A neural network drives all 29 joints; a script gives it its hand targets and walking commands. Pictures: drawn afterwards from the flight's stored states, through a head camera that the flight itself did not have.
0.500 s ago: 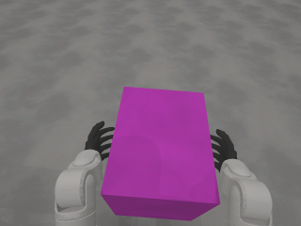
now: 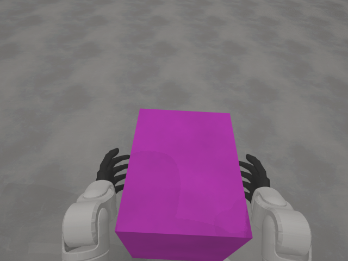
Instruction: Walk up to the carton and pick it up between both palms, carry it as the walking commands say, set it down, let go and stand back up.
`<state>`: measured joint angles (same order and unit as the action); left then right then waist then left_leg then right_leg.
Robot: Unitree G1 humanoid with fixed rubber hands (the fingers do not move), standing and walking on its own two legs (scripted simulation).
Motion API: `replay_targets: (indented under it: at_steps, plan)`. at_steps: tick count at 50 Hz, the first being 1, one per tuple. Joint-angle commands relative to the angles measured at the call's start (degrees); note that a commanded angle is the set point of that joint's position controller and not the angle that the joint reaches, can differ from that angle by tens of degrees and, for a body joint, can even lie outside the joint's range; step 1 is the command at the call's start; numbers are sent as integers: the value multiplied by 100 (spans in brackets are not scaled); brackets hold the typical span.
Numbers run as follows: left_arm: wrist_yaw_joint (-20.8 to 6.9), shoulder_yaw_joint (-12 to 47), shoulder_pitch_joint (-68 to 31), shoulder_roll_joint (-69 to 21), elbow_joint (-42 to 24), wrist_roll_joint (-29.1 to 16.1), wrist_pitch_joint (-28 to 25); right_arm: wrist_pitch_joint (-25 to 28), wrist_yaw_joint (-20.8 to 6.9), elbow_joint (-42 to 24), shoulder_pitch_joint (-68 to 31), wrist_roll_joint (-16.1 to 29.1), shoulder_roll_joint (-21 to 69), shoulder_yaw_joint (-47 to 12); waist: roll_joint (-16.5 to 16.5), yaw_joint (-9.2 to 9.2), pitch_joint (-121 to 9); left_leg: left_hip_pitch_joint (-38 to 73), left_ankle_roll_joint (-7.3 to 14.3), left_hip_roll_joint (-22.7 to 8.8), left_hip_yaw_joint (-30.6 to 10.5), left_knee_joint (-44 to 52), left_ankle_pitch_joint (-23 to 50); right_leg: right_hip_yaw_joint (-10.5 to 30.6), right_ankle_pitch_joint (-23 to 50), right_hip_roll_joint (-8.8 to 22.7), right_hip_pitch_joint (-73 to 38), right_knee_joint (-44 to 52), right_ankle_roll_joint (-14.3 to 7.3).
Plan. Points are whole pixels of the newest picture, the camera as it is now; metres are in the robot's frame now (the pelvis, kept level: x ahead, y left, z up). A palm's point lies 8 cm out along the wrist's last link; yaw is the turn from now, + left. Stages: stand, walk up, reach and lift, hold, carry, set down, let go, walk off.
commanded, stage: carry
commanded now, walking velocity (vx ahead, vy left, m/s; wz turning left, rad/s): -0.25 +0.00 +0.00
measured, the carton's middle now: (180, 186) +0.29 +0.01 +0.02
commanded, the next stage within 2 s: none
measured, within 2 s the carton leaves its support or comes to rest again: neither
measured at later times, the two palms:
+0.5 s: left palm out of the picture +0.04 +0.12 +0.10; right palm out of the picture +0.01 -0.19 +0.10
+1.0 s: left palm out of the picture -0.17 +0.09 +0.11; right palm out of the picture -0.21 -0.21 +0.10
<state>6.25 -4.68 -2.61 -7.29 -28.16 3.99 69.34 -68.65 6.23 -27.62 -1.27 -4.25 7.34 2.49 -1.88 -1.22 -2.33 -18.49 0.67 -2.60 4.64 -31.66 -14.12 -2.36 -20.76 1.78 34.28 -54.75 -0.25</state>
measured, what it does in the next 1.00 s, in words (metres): walks backwards: right foot, then left foot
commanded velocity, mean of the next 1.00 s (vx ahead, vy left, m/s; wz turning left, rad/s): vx -0.17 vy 0.00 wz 0.00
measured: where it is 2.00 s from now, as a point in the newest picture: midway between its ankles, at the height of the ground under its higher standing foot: outside the picture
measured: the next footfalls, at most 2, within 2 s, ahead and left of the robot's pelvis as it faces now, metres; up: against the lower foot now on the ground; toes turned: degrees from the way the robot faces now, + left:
right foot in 0.20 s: -0.07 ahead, -0.14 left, +0.00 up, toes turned -8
left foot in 0.54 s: -0.24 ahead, +0.11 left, +0.00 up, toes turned +6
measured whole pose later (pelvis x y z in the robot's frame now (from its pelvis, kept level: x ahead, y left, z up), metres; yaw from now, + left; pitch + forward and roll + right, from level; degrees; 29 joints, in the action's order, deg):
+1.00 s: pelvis -0.43 -0.03 +0.00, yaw -2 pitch +1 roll +0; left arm 6.3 -3.0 -3.9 -7.3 -26.4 4.5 69.8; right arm -70.2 6.1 -29.1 -0.5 -4.1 7.3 4.3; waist 1.3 2.4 -4.7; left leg -25.8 -2.0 -6.0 6.7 -34.3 -15.5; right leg -5.6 -14.0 0.9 16.2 -29.2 -1.6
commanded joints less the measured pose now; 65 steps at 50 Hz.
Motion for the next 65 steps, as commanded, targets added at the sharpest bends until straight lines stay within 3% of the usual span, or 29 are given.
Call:
replay_targets:
  at_steps: [1,6,9,10,11,12,13,14,17,23,26,27,28,29,30,31,32,34,36,41,43,45,47,50,54,57,59,62,65]
  plan:
    - [-794,4098,-2634,-5206,-530,-1950,-111,127,-801,-658,-2144,1506,4876,-3375,1149,127,-832,-515,608,-1320,-488,1484,424,12,-27,-7,-704,-981,29]
    - [-737,4002,-2304,-4836,-348,-1885,41,50,-729,-660,-1878,1431,4556,-3316,1432,222,-1260,743,646,-1534,-1197,1083,1809,-354,-675,-125,-952,1353,76]
    - [-747,3821,-2140,-4794,-176,-1745,113,-5,-737,-612,-1858,1486,4522,-3429,1232,195,-1552,734,335,-1491,-1226,757,2205,-276,340,57,-1855,3201,3]
    - [-755,3742,-2091,-4804,-149,-1709,119,-8,-743,-592,-1901,1521,4533,-3480,863,205,-1587,261,70,-1316,-1065,462,1999,125,742,446,-2403,3584,-37]
    - [-759,3651,-2114,-4786,-114,-1631,68,-8,-767,-696,-2136,1619,4552,-3592,-421,187,-1543,-537,-259,-789,-508,109,1213,969,1699,1253,-2711,3442,-293]
    - [-772,3495,-1899,-4836,31,-1566,7,-8,-811,-847,-2499,1723,4600,-3720,-1343,122,-1234,-833,-297,-387,171,-521,-639,1277,2566,1873,-2092,3509,-759]
    - [-791,3455,-2062,-4928,-185,-1602,-27,-2,-823,-888,-2767,1838,4787,-3810,-1264,10,-1072,-917,-223,-197,97,-1992,-1722,1397,3124,2119,-1748,3663,-1108]
    - [-796,3469,-2140,-4994,-243,-1555,-34,-1,-869,-855,-2825,1919,4969,-3900,-838,9,-997,-1027,-98,-101,-362,-2963,-1808,1296,3115,2125,-1567,3708,-1233]
    - [-763,3654,-2093,-5034,-476,-1508,-99,9,-906,-843,-2773,2038,5101,-4120,-483,128,-1214,-1212,-78,-76,-478,-3585,-1113,552,2685,1522,-1806,3380,-863]
    - [-742,3338,-1796,-4698,-113,-1368,-37,-68,-809,-607,-2430,1899,4806,-3851,-1033,76,-1357,-712,-100,144,29,-1464,-1659,1111,1914,1508,-2311,3698,-906]
    - [-705,3471,-1940,-4727,-126,-1436,-47,-54,-806,-452,-2286,1822,4759,-3648,-803,122,-1561,117,5,224,401,410,-992,1002,1623,1377,-2301,3530,-714]
    - [-694,3502,-1970,-4741,-93,-1446,-47,-45,-816,-386,-2288,1794,4732,-3600,-530,118,-1530,605,75,19,201,1119,-691,838,1218,1225,-1892,3290,-493]
    - [-681,3499,-2026,-4696,-48,-1452,-55,-49,-837,-348,-2349,1793,4702,-3587,-91,86,-1509,1193,168,-545,-480,1411,-745,635,664,1006,-1153,2972,-279]
    - [-731,3676,-2436,-4702,-434,-1598,-53,31,-836,-188,-2000,1688,4800,-3407,1779,297,-970,631,793,-2024,-2381,2080,-1381,-200,-513,202,-48,1685,140]
    - [-753,3794,-2691,-4922,-519,-1644,-66,62,-858,-428,-2187,1706,4953,-3418,1712,274,-533,-396,1038,-2490,-2272,2275,-851,188,-916,73,-202,295,97]
    - [-771,3892,-2715,-5104,-436,-1708,-91,81,-862,-542,-2262,1660,4985,-3404,1079,236,-439,-744,942,-2181,-1660,2200,-546,507,-535,25,-463,-523,0]
    - [-777,4009,-2791,-5271,-535,-1833,-158,151,-840,-749,-2468,1672,5042,-3463,860,156,-499,-831,727,-1832,-1041,2050,-224,347,-138,27,-572,-931,8]
    - [-774,4099,-2644,-5276,-545,-1936,-144,152,-804,-777,-2230,1575,4947,-3425,1013,106,-777,-452,556,-1369,-399,1656,444,79,166,-39,-676,-1146,53]
    - [-746,4109,-2446,-5098,-473,-1926,-105,127,-765,-734,-2043,1489,4714,-3387,1003,124,-951,36,483,-1268,-406,1345,877,-86,-57,-13,-700,-238,68]
    - [-707,3924,-2134,-4752,-255,-1715,85,24,-741,-679,-1839,1493,4471,-3351,1377,199,-1353,792,502,-1462,-1180,1216,882,-384,-290,-97,-1471,2613,76]
    - [-718,3783,-2029,-4722,-150,-1625,121,3,-757,-562,-1830,1529,4454,-3414,981,198,-1570,332,64,-1239,-1027,941,708,-65,508,340,-2534,3685,26]
    - [-728,3587,-1975,-4767,-35,-1482,-4,17,-822,-795,-2456,1750,4585,-3707,-765,158,-1231,-327,-351,-533,-102,508,-181,929,337,1308,-2127,3819,-321]
    - [-753,3444,-2137,-4928,-156,-1481,-45,11,-852,-870,-2839,1908,4845,-3835,-616,140,-738,-13,-345,-315,266,-179,-284,738,-995,1250,-1115,4228,-403]
    - [-670,3354,-2134,-4766,-172,-1334,-14,-64,-864,-746,-2846,2000,4775,-3824,-632,204,-804,152,-241,-258,229,-970,-427,425,-876,1167,-827,4150,-429]
    - [-565,3156,-2110,-4457,28,-1182,97,-193,-781,-437,-2901,1999,4514,-3639,-403,242,-967,615,-202,-481,102,634,11,497,-349,994,-1186,3547,-344]
    - [-566,3168,-2269,-4474,138,-1239,176,-190,-759,-155,-2608,1846,4462,-3294,412,223,-662,-128,-128,-695,-501,1351,-1713,233,-944,566,-1202,3434,-149]
    - [-560,3300,-2520,-4651,10,-1384,164,-156,-716,-288,-2751,1806,4558,-3224,625,222,-714,-283,-121,-710,-514,1465,-1720,83,-578,357,-1310,3165,-155]
    - [-546,3340,-2516,-4651,82,-1515,190,-168,-613,-177,-2532,1663,4459,-3045,530,220,-1019,-259,-76,-548,-311,1292,-1606,-56,-347,184,-1508,3026,-173]
    - [-565,3230,-2566,-4556,239,-1520,194,-157,-539,-75,-2574,1572,4366,-2951,141,241,-1028,-114,-81,-188,-19,740,-1424,166,-1136,295,-1173,3445,-254]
